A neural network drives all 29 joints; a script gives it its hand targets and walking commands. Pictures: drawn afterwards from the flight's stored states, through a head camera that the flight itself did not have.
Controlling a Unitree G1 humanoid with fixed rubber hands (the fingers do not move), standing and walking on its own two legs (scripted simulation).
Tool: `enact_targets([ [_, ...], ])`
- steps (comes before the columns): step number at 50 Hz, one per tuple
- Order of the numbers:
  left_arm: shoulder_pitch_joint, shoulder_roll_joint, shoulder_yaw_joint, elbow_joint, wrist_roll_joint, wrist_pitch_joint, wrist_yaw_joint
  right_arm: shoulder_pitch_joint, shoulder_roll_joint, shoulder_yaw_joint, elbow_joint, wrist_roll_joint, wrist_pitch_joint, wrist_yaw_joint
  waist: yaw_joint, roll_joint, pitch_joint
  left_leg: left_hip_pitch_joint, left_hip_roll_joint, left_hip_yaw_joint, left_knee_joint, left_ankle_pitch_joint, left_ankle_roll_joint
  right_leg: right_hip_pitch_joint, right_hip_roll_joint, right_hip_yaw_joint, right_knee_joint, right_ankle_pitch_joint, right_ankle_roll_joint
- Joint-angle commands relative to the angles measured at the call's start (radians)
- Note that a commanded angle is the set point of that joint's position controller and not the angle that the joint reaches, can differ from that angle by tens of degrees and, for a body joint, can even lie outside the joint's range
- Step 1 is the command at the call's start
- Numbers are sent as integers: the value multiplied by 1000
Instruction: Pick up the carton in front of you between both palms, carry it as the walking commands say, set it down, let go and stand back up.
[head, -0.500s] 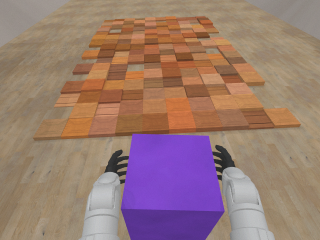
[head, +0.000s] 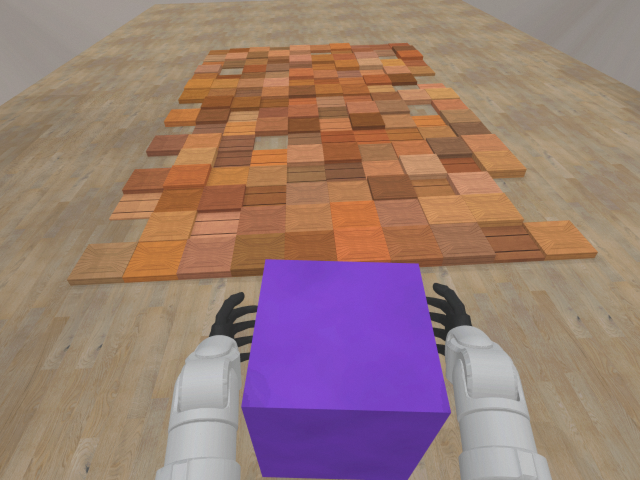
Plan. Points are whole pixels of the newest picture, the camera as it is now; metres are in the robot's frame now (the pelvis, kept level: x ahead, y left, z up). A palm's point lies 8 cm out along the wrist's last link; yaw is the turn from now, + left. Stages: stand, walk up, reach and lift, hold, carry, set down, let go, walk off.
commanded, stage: hold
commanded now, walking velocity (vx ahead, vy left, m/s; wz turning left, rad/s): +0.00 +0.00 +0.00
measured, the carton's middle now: (338, 373) +0.29 +0.00 -0.02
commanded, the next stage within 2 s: carry in 0.98 s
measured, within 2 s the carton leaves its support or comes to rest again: neither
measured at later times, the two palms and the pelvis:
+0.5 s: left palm (225, 344) +0.29 +0.15 +0.05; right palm (456, 335) +0.30 -0.15 +0.05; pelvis +0.01 +0.00 +0.00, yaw +0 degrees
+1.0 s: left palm (225, 346) +0.29 +0.15 +0.05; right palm (457, 337) +0.30 -0.15 +0.05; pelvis +0.01 +0.00 +0.00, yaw +0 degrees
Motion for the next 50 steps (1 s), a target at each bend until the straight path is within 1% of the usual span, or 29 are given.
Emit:
enact_targets([
  [1, -563, -894, -539, -35, -245, -41, -225, -490, 904, 543, 15, 235, -17, 226, -4, 2, -206, 52, -56, -2, -68, -2, 8, -26, 53, -2, -83, 8, -7],
  [8, -543, -898, -533, -34, -244, -40, -222, -477, 899, 542, 12, 236, -17, 228, -3, 4, -218, 67, -57, -4, -70, 51, 5, -10, 56, -4, -84, 60, -5],
  [17, -481, -894, -545, -76, -253, -33, -214, -421, 888, 557, -30, 249, -12, 225, -2, 7, -234, 91, -58, -9, -71, 141, 1, 14, 62, 0, -84, 145, -2],
  [24, -448, -884, -559, -108, -261, -30, -211, -383, 882, 568, -61, 255, -9, 219, -2, 7, -234, 98, -60, -10, -72, 175, 1, 23, 63, 5, -85, 177, -1],
  [34, -441, -871, -565, -123, -263, -30, -210, -372, 882, 578, -77, 257, -7, 213, 0, 2, -226, 88, -63, -9, -71, 156, 4, 22, 62, 7, -84, 166, 0],
  [48, -481, -872, -556, -94, -258, -34, -215, -409, 891, 568, -50, 251, -9, 214, 0, 1, -215, 67, -62, -6, -68, 92, 7, 8, 58, 4, -82, 107, -2],
  [49, -529, -872, -568, -91, -270, -30, -218, -447, 902, 584, -47, 261, -2, 216, 0, 23, -208, -68, 114, 2, -19, -80, 17, -132, -109, 18, -31, -57, -20],
  [50, -532, -872, -569, -101, -279, -28, -219, -448, 899, 589, -54, 269, 0, 215, 0, 31, -223, -107, 111, -40, -65, -301, 16, -159, -102, 39, -60, -276, -20],
])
